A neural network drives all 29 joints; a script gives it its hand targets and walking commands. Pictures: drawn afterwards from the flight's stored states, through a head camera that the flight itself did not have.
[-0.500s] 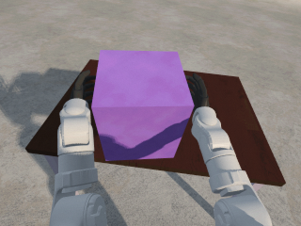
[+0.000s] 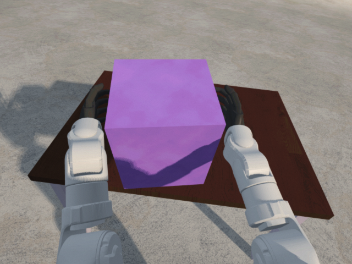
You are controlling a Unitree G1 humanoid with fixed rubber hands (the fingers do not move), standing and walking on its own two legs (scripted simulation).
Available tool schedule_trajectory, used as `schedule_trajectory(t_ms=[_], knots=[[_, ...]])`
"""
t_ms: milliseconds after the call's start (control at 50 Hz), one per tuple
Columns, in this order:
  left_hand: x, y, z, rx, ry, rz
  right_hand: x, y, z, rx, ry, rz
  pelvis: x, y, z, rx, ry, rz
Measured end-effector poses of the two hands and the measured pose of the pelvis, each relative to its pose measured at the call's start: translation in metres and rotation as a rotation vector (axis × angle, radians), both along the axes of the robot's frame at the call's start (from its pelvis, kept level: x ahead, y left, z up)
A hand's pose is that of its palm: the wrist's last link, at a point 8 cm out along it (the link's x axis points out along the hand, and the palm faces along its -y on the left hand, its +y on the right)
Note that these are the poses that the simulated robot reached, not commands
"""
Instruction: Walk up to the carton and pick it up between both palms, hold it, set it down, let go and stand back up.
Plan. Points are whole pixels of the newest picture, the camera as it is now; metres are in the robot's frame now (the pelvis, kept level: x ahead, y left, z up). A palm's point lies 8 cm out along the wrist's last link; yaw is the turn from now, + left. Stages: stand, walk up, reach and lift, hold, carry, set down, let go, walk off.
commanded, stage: hold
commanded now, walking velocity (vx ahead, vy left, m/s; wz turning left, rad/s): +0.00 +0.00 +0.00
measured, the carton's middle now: (163, 127) +0.40 +0.01 +0.11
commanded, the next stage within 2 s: none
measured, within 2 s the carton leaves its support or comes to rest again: neither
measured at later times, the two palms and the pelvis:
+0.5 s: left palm (94, 120) +0.36 +0.16 +0.17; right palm (235, 123) +0.35 -0.14 +0.17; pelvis -0.01 +0.00 +0.00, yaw +0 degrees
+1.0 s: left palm (90, 120) +0.36 +0.16 +0.17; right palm (232, 123) +0.35 -0.14 +0.17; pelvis +0.00 +0.00 +0.00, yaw +0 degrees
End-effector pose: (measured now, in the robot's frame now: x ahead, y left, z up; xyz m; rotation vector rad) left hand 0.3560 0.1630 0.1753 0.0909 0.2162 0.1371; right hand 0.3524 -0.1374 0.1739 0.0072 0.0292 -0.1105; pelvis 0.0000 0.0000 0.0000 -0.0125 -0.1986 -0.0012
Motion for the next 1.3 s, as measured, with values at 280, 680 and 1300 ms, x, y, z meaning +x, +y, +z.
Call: schedule_trajectory(t_ms=[280, 680, 1300], knots=[[-0.0020, -0.0020, -0.0017, 0.013, 0.014, 0.002, -0.0025, -0.0019, -0.0073, 0.012, 0.010, -0.004, -0.0052, 0.0018, 0.0002, 0.000, 0.010, 0.000], [0.0002, -0.0034, -0.0028, 0.006, 0.015, 0.007, 0.0021, -0.0036, -0.0036, 0.001, 0.007, 0.001, -0.0034, -0.0043, 0.0001, 0.002, 0.007, 0.002], [-0.0013, -0.0041, -0.0048, 0.007, 0.021, 0.004, 0.0000, -0.0041, -0.0051, 0.001, 0.006, 0.000, -0.0024, -0.0007, 0.0001, 0.001, 0.006, -0.002]])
